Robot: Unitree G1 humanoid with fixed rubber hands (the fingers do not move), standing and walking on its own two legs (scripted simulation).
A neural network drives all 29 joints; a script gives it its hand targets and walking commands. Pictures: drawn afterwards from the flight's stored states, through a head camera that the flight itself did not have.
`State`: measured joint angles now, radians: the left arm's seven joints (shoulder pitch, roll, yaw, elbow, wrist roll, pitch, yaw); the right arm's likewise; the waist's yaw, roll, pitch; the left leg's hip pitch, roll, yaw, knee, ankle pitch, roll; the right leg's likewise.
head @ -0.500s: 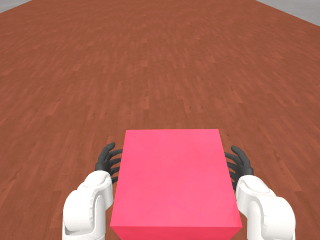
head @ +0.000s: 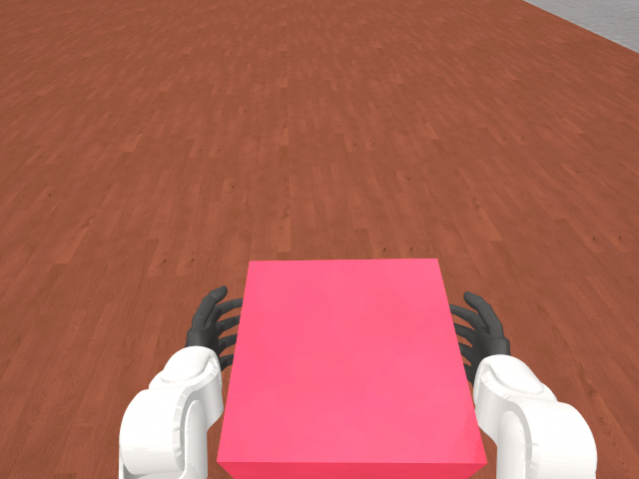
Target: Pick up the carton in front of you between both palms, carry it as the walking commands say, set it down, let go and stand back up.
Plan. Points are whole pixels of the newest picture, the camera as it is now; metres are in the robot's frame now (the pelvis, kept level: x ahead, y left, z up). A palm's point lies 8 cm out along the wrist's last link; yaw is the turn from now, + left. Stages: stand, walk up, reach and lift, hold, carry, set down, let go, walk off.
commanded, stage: carry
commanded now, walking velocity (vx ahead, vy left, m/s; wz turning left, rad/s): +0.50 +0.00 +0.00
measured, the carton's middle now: (344, 390) +0.23 +0.00 +0.03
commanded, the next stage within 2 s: none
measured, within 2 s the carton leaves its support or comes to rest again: neither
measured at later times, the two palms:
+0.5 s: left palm (259, 177) +0.56 +0.15 +0.11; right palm (436, 181) +0.56 -0.15 +0.11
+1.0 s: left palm (273, 122) +0.76 +0.15 +0.12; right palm (419, 122) +0.76 -0.15 +0.12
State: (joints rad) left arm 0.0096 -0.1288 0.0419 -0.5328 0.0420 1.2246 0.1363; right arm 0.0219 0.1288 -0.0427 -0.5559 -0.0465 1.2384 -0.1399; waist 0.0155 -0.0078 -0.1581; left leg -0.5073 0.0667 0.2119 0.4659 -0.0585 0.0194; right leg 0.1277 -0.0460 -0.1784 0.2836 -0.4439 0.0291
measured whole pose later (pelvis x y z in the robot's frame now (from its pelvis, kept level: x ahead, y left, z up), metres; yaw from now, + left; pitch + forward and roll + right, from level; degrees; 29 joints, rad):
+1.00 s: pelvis +0.53 -0.01 +0.02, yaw +1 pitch +3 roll +0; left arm -0.02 -0.13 0.06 -0.49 0.06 1.23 0.12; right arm -0.01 0.13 -0.04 -0.49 -0.06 1.24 -0.14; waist 0.00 -0.02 -0.16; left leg -0.28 0.07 0.16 0.49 -0.24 -0.01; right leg -0.22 -0.05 -0.20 0.48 -0.31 -0.02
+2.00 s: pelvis +0.52 +0.01 +0.02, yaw +0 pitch +2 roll +0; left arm -0.20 -0.14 0.17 0.16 0.23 0.76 0.03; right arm -0.19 0.14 -0.16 0.15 -0.23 0.76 -0.02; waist 0.00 0.00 -0.09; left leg -0.29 0.06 0.18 0.49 -0.24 0.02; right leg -0.24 -0.06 -0.18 0.49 -0.29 0.00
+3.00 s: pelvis +0.43 +0.00 -0.03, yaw -1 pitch +10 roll +0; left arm -0.74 -0.17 0.56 0.59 0.45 0.32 -0.03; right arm -0.73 0.15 -0.56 0.61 -0.44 0.30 0.05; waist 0.00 -0.02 0.22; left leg -0.75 0.00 0.00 0.81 -0.23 0.01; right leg -0.72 0.02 0.00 0.84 -0.30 -0.01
